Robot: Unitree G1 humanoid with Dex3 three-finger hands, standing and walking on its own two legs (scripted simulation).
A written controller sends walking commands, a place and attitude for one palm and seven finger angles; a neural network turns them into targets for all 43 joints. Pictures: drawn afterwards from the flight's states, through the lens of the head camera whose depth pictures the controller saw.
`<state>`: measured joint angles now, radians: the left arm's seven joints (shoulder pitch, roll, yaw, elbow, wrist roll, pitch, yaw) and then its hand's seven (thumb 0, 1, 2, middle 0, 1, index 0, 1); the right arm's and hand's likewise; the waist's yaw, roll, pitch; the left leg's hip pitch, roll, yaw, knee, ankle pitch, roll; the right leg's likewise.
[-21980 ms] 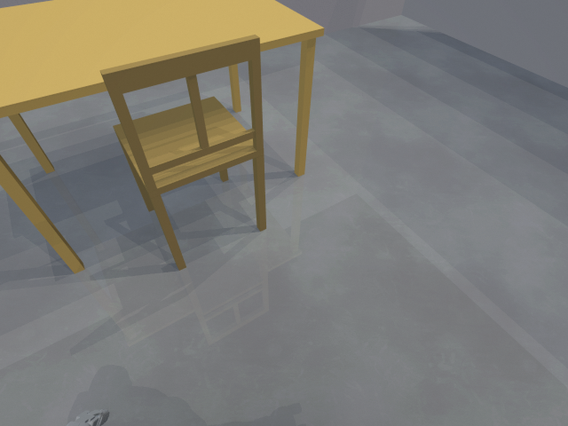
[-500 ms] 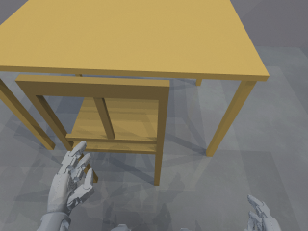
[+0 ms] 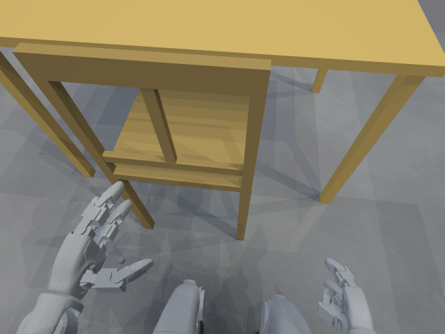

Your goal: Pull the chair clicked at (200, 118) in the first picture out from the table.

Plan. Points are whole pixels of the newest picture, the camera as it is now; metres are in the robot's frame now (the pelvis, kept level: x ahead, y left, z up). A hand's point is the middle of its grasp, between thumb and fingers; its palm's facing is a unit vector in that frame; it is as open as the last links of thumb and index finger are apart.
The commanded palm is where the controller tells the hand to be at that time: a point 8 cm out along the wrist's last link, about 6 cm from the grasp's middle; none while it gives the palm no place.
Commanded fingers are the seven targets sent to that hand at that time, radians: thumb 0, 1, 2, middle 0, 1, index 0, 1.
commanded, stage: raise the hand toward the chair's back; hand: left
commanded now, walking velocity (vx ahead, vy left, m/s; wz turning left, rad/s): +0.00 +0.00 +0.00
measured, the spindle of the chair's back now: (161, 128) +0.50 +0.18 +0.02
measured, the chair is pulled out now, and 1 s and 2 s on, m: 0.00 0.00 0.00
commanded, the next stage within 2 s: aim the fingers beside a spindle in 1.32 s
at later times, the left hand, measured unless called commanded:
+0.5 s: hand (95, 244) +0.23 +0.21 +0.07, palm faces -0.02 -1.00 -0.07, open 16.3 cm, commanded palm +0.21 +0.27 +0.08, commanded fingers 0.00 -0.50 0.30 -0.06 -0.08 -0.06 -0.08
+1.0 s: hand (86, 224) +0.26 +0.23 +0.08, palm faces -0.04 -1.00 -0.06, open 16.9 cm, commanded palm +0.24 +0.28 +0.08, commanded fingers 0.00 -0.50 0.30 -0.06 -0.08 -0.06 -0.08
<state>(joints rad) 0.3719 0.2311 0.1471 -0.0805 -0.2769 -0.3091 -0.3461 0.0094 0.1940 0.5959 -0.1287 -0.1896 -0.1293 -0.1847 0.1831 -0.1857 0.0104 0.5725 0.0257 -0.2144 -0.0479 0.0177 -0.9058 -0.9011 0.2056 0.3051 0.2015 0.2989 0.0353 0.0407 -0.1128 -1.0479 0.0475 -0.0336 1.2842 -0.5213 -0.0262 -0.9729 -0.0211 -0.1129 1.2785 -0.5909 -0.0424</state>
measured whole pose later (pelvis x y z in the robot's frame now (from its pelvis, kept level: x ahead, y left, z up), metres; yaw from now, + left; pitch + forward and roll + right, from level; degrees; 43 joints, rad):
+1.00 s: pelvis +0.01 +0.02 +0.03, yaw +0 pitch +15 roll -3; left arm 0.28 0.29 0.25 0.02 -0.30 -0.31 -0.34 -0.01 -0.49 0.30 -0.06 -0.08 -0.06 -0.08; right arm 0.21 -0.26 0.01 0.58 0.01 -0.25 -0.05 0.02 -0.91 -0.90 0.20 0.30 0.20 0.30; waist -0.01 0.03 -0.11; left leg -0.94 0.04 -0.02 1.17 -0.50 0.01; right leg -0.85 -0.02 -0.10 1.12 -0.54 -0.01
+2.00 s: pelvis +0.01 +0.02 +0.01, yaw -1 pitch +17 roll -2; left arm 0.12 0.25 0.20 0.15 -0.24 -0.35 -0.27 -0.01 -0.49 0.30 -0.06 -0.08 -0.06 -0.08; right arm 0.20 -0.26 0.02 0.59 0.00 -0.25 -0.04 0.02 -0.91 -0.90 0.20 0.30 0.20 0.30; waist -0.01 0.03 -0.13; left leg -1.02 0.05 -0.01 1.23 -0.51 0.00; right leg -0.95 -0.02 -0.09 1.20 -0.56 -0.02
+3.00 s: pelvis +0.00 +0.01 -0.01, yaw -2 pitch +22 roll -1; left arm -0.23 0.23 0.19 0.48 -0.16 -0.43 -0.18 -0.01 -0.49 0.30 -0.06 -0.08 -0.06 -0.08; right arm 0.20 -0.26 0.00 0.63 -0.01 -0.16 -0.01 0.02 -0.91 -0.90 0.20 0.30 0.20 0.30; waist -0.03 0.02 -0.15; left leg -1.16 0.05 0.00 1.31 -0.52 0.00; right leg -1.10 -0.02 -0.06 1.30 -0.58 -0.02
